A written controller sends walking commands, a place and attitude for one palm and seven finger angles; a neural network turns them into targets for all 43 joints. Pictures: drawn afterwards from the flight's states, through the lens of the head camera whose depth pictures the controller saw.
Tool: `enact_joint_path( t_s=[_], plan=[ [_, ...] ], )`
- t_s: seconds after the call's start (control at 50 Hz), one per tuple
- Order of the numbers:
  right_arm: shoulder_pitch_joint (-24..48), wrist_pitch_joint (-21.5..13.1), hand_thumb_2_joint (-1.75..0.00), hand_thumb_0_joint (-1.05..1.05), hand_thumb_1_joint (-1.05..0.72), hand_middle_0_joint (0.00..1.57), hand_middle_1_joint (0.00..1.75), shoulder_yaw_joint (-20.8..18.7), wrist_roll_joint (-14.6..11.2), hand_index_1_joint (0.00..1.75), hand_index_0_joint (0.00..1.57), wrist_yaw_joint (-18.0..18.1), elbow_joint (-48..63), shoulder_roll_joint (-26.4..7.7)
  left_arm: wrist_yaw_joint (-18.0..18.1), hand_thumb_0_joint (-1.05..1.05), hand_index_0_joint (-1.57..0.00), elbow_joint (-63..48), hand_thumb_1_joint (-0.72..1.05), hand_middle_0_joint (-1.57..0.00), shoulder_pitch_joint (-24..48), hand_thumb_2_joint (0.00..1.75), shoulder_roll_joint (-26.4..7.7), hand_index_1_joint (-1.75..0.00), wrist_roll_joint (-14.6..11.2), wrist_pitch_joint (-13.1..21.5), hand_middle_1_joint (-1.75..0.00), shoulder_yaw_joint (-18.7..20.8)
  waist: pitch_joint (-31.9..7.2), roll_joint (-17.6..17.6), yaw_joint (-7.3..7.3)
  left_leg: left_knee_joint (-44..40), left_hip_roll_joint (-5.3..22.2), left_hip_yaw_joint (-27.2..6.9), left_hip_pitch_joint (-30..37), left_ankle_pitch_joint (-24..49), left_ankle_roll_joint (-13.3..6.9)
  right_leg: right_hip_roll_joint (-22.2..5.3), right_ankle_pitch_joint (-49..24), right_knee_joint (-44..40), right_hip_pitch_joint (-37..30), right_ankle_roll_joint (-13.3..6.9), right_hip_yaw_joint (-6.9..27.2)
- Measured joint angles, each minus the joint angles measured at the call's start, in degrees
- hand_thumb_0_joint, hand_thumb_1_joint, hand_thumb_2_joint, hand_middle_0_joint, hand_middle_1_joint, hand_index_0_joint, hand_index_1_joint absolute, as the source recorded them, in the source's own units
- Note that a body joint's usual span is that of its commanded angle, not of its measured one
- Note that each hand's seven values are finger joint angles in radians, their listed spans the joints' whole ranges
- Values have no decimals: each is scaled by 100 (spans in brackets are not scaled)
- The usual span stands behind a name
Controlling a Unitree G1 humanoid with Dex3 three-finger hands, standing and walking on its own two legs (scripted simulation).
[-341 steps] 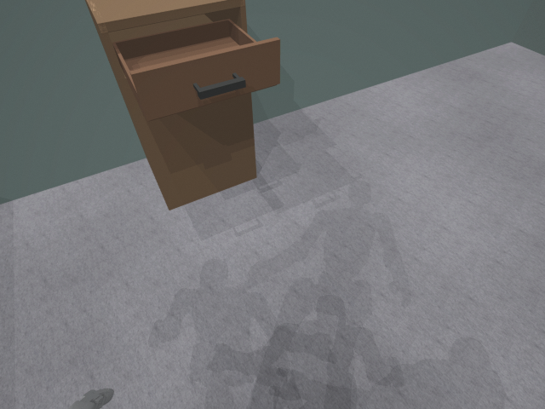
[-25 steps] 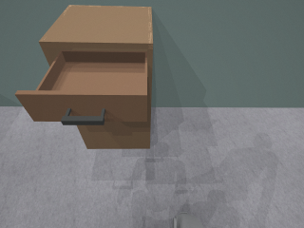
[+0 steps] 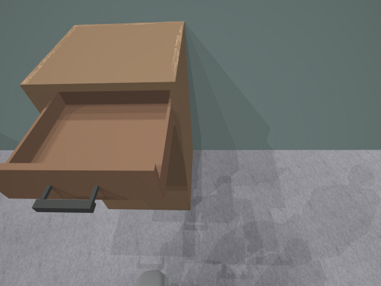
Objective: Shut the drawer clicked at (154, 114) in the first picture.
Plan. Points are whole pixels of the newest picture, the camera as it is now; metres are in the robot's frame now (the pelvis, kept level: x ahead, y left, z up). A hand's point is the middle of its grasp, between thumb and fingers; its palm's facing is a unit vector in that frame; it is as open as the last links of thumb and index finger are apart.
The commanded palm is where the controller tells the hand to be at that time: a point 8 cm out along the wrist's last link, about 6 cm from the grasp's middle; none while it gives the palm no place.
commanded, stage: come to a stop and stand still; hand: left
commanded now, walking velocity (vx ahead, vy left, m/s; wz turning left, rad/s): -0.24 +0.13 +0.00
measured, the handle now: (68, 197) +0.31 +0.32 -0.01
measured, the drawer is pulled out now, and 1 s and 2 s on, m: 0.30 0.30 0.30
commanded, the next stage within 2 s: look again from close up in 1.02 s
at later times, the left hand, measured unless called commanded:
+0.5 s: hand out of the picture +0.03 +0.20 -0.18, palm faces +0.06 -0.97 -0.23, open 7.3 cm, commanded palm none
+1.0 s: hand out of the picture -0.01 +0.14 -0.18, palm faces +0.03 -0.98 -0.20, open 7.2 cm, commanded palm none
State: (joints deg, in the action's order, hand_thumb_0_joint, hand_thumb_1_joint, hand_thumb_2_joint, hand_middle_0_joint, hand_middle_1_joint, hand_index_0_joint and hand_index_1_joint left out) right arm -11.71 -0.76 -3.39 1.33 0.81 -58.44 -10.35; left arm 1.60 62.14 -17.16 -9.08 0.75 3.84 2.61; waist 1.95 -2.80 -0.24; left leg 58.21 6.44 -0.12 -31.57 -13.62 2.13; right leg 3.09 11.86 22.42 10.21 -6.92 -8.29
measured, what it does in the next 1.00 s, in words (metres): steps on the spot: left foot, then right foot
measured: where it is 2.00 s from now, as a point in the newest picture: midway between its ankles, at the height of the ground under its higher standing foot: outside the picture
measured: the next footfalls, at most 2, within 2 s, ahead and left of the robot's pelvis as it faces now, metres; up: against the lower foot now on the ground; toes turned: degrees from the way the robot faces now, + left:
left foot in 0.28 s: +0.04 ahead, +0.12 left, +0.00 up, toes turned +1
right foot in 0.58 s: +0.00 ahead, -0.11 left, +0.00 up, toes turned -3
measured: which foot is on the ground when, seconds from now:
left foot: up 0.00-0.26, down 0.28-1.00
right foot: down 0.00-0.30, up 0.32-0.56, down 0.58-1.00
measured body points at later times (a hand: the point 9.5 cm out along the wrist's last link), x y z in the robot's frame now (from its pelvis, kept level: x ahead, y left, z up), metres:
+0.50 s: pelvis +0.01 +0.01 -0.01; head +0.04 +0.01 +0.44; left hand +0.03 +0.25 -0.16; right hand +0.08 -0.21 -0.16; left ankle +0.03 +0.15 -0.74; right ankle -0.03 -0.09 -0.71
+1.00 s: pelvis -0.03 -0.04 +0.00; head -0.03 -0.04 +0.44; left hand -0.01 +0.19 -0.16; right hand -0.10 -0.26 -0.17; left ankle +0.02 +0.14 -0.74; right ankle -0.04 -0.11 -0.74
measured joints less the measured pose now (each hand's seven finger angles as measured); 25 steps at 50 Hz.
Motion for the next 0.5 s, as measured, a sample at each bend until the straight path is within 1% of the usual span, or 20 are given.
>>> enact_joint_path(
  t_s=[0.06,0.12,0.22,0.24,0.28,0.32,0.36,0.4,0.44,0.46,0.5],
  plan=[
    [268,68,-90,0,-91,19,30,52,-41,30,19,10,39,-33,4,-1,-20,97,93,-20,-212,90,121,-30,10,-80,-30,-74,-20,-19,-141,-696,-83,-28,222,3,87,-4,40,-81,-120,29,73],
    [444,166,-90,0,-91,19,30,95,-80,30,19,19,35,-17,22,0,-20,127,92,-20,-363,90,265,-30,29,-177,-30,-136,-16,-5,-283,-1283,-252,-16,596,-208,112,-42,164,31,-147,62,149],
    [584,288,-90,0,-91,19,30,116,-112,30,20,33,30,116,58,0,-20,92,91,-20,-441,90,382,-30,60,-312,-30,-150,42,118,-393,-1964,-513,85,1248,-477,51,-109,426,383,-46,122,156],
    [592,291,-90,0,-91,19,30,121,-113,30,20,38,30,149,68,0,-21,86,91,-20,-430,90,381,-30,57,-331,-30,-144,62,157,-393,-2198,-546,111,1413,-363,34,-120,482,476,-6,140,147],
    [576,255,-90,0,-91,19,30,135,-106,30,20,51,28,205,86,0,-21,72,91,-20,-392,90,359,-30,31,-373,-30,-132,100,211,-362,-2764,-541,159,1759,244,-49,-118,620,720,100,191,108],
    [553,210,-90,0,-91,19,30,156,-93,30,20,72,15,303,119,0,-21,42,91,-20,-262,90,276,-30,11,-429,-30,-118,216,404,-363,-2889,-621,226,1871,-40,-156,-218,729,1016,217,295,170],
    [501,182,-90,0,-91,19,30,202,-78,30,20,106,3,372,135,0,-21,-19,91,-20,-140,90,197,-30,-4,-467,-30,-104,295,539,-372,-2955,-669,315,1928,-137,-219,-275,1250,1534,416,492,376],
    [460,158,-90,-1,-92,20,30,163,-91,30,20,197,24,364,124,1,-21,-67,91,-20,0,90,138,-30,-14,-526,-30,-74,324,550,-311,-3045,-665,349,1940,-61,-244,-286,1638,2147,642,607,599],
    [441,174,-90,-1,-93,20,30,157,-60,30,20,221,23,299,109,0,-20,-127,91,-20,154,90,71,-30,-7,-565,-30,-35,344,506,-234,-3106,-635,343,1909,41,-239,-321,1711,2569,790,680,751],
    [428,188,-90,-2,-93,20,30,153,-44,30,20,217,9,266,102,0,-20,-163,91,-20,224,90,34,-30,-2,-573,-30,-16,343,479,-205,-3129,-615,336,1884,85,-224,-350,1694,2654,818,713,802],
    [389,211,-90,-1,-93,20,30,143,-24,30,20,193,-31,207,87,0,-20,-230,91,-20,339,90,-44,-30,3,-571,-30,11,316,419,-161,-3158,-566,327,1828,159,-178,-427,1616,2545,769,766,844]
  ],
)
